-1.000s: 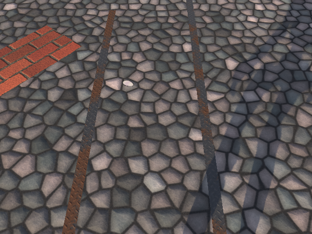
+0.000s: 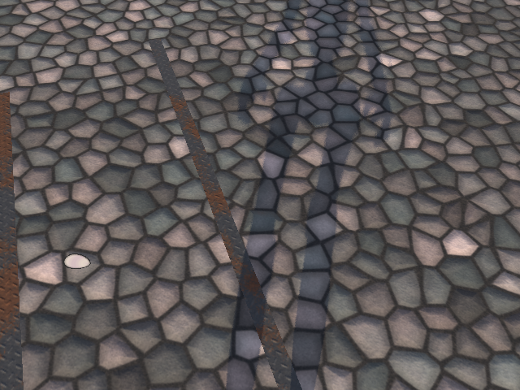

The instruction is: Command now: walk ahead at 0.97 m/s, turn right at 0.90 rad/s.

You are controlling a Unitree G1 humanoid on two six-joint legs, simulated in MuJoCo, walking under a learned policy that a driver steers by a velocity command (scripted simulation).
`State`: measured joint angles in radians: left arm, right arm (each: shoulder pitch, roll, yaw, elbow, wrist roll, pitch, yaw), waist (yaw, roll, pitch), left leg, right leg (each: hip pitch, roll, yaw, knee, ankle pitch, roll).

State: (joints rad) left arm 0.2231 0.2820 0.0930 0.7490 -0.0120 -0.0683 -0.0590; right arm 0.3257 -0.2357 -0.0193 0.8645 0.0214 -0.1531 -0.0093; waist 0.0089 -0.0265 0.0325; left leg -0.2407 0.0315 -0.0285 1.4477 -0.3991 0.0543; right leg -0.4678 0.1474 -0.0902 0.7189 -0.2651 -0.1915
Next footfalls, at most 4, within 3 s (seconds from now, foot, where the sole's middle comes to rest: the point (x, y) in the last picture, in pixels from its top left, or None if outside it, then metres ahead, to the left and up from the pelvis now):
0.34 left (213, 376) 0.52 0.12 -0.74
0.76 right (318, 269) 0.83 -0.16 -0.74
1.20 left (204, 176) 1.18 0.20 -0.74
1.68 right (185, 88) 1.66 0.31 -0.74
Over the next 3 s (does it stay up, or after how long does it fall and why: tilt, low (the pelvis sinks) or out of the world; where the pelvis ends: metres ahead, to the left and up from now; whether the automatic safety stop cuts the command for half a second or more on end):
stays up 2.56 0.50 -0.02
